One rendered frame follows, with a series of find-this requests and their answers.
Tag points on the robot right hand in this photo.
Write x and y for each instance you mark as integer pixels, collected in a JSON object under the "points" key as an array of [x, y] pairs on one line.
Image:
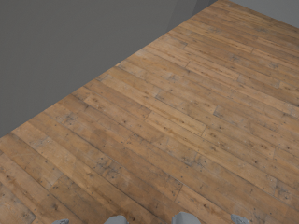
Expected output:
{"points": [[238, 219]]}

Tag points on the right robot thigh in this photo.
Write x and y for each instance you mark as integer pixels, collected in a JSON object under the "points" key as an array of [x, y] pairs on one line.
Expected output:
{"points": [[184, 218]]}

